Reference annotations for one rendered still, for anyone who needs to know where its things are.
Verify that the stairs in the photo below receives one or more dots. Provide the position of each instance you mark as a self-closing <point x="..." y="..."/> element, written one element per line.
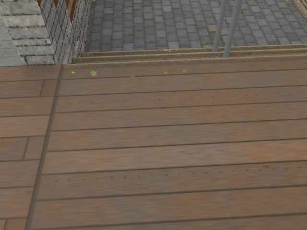
<point x="191" y="53"/>

